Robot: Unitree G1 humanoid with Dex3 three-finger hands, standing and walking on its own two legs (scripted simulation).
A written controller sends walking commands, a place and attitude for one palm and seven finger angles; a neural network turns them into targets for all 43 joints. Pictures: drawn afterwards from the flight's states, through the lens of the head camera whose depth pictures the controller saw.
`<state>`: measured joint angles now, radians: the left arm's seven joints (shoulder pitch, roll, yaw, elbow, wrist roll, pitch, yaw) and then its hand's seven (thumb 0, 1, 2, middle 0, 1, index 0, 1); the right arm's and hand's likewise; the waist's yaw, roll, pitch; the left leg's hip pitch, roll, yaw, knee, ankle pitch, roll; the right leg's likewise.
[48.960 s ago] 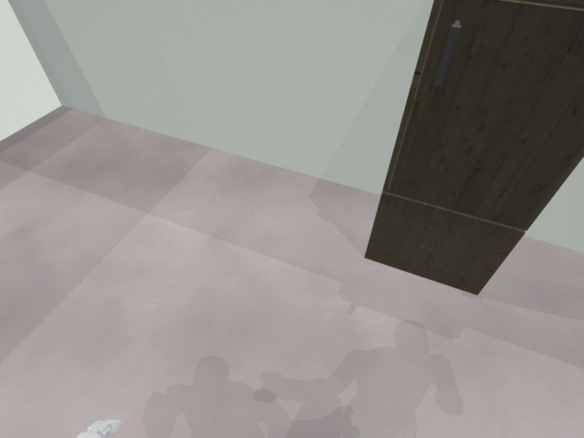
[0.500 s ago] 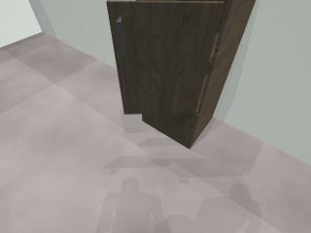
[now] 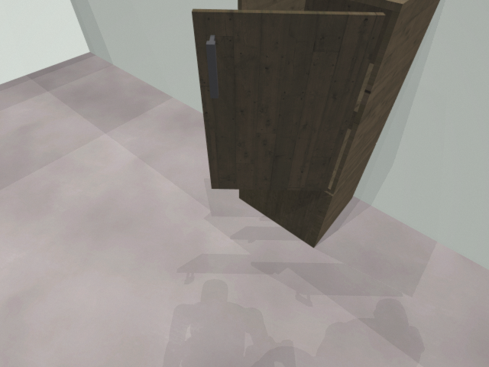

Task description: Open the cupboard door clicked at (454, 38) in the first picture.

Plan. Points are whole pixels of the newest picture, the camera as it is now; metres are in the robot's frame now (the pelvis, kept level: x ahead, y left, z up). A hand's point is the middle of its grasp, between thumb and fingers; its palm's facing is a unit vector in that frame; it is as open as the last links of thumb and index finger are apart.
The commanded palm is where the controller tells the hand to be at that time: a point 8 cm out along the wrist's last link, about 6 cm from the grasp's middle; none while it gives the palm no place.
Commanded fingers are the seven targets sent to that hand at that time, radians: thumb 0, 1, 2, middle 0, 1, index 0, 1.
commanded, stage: look again from close up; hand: left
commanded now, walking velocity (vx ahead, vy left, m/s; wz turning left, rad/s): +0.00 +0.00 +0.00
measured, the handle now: (213, 67) +0.73 +0.14 +0.13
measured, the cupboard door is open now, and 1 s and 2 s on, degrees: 39 39 39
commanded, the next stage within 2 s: shuffle to correct the standing spot in 0.18 s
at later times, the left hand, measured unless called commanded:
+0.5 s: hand out of the picture +0.01 +0.15 -0.18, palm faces +0.06 -0.99 -0.15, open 7.4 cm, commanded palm none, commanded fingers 0.00 0.90 0.90 -0.20 -0.30 -0.20 -0.30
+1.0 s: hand (184, 360) +0.17 +0.13 -0.17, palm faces +0.15 -0.96 -0.22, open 7.3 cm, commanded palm none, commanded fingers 0.00 0.90 0.90 -0.20 -0.30 -0.20 -0.30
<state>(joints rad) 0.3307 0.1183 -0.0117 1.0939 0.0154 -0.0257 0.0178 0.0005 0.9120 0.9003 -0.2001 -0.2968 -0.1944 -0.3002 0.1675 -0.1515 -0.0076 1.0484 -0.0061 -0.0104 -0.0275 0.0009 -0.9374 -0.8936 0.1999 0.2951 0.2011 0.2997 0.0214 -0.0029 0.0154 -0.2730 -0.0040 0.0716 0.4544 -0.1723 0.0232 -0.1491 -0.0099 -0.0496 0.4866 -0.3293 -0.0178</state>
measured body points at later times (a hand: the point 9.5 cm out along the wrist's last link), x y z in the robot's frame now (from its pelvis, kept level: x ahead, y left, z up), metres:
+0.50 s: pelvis +0.04 -0.01 -0.01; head +0.04 +0.00 +0.44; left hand +0.01 +0.20 -0.17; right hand +0.01 -0.23 -0.17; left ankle +0.05 +0.11 -0.74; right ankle -0.04 -0.10 -0.74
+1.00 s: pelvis +0.13 -0.06 -0.01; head +0.15 -0.07 +0.44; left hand +0.16 +0.18 -0.15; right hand +0.10 -0.29 -0.17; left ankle +0.07 +0.06 -0.68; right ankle +0.15 -0.18 -0.74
